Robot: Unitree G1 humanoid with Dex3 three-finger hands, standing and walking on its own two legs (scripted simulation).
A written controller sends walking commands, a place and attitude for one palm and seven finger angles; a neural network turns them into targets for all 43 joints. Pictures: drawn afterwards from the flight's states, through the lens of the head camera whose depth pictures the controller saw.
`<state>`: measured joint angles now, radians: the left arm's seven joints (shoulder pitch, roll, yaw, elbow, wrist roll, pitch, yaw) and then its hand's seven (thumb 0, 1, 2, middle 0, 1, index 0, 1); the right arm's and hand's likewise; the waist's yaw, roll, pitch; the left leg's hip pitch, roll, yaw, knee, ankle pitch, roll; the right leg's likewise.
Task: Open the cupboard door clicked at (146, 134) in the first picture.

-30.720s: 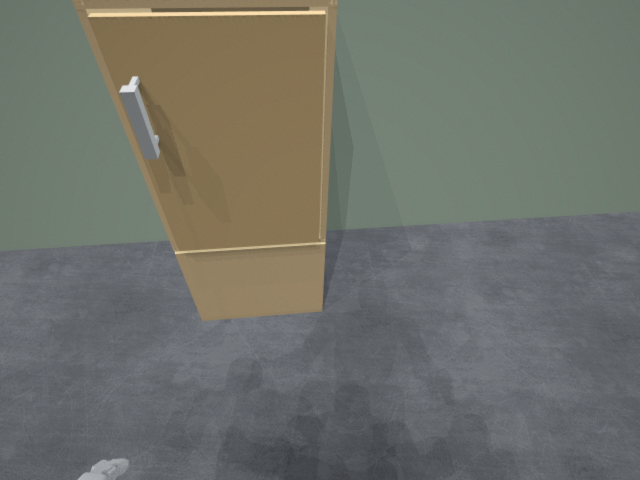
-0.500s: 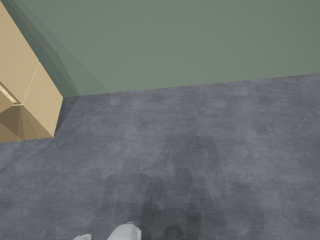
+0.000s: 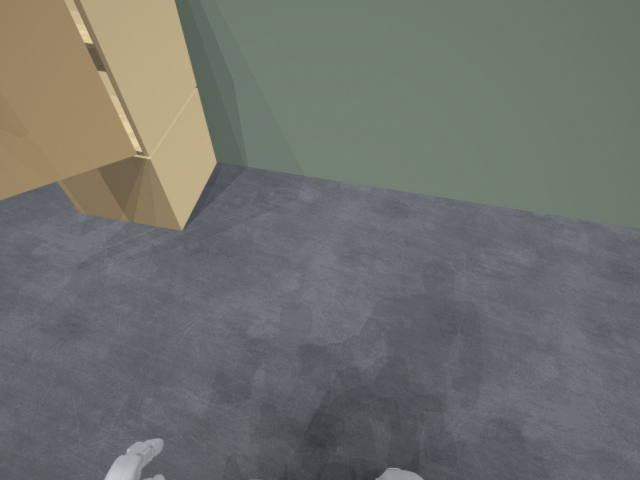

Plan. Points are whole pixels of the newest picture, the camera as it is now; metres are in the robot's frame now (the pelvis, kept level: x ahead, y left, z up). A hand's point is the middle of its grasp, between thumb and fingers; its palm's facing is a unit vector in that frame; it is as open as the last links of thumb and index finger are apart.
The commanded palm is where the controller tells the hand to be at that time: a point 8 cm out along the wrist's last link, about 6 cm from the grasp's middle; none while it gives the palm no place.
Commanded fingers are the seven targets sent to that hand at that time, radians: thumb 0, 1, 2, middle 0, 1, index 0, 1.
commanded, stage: turn to face it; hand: left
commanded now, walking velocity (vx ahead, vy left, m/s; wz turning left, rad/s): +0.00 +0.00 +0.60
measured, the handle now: out of the picture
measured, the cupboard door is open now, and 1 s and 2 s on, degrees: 42 42 42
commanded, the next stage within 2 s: take the last steps up to it in 0.90 s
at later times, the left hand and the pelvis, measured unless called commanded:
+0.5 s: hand out of the picture -0.02 +0.20 -0.19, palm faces +0.36 -0.90 -0.24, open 7.3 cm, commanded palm none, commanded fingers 0.00 0.90 0.90 -0.20 -0.30 -0.20 -0.30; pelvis +0.01 -0.01 -0.02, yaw +20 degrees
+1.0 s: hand out of the picture +0.01 +0.15 -0.15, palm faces +0.51 -0.82 -0.26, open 7.4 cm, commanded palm none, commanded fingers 0.00 0.90 0.90 -0.20 -0.30 -0.20 -0.30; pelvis +0.04 -0.05 +0.00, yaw +30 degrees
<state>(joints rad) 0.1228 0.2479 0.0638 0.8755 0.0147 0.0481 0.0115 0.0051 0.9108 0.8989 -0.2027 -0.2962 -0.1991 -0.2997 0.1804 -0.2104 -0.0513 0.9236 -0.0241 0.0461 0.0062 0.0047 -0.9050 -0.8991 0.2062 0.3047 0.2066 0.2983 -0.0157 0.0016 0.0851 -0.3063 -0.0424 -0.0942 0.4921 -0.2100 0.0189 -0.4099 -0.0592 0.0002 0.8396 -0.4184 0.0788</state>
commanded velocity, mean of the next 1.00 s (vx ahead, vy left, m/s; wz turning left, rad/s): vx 0.01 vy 0.00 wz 0.41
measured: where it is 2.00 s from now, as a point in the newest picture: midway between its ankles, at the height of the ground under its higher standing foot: (259, 472)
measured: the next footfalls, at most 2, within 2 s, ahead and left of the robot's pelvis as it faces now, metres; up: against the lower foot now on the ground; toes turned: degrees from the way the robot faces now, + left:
right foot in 0.08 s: +0.04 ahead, -0.15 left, +0.00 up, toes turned +2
left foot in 0.46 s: +0.03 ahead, +0.10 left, +0.00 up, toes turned +24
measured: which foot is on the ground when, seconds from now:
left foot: down 0.00-0.08, up 0.10-0.44, down 0.46-0.88, up 0.90-1.00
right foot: up 0.00-0.06, down 0.08-0.46, up 0.48-0.86, down 0.88-1.00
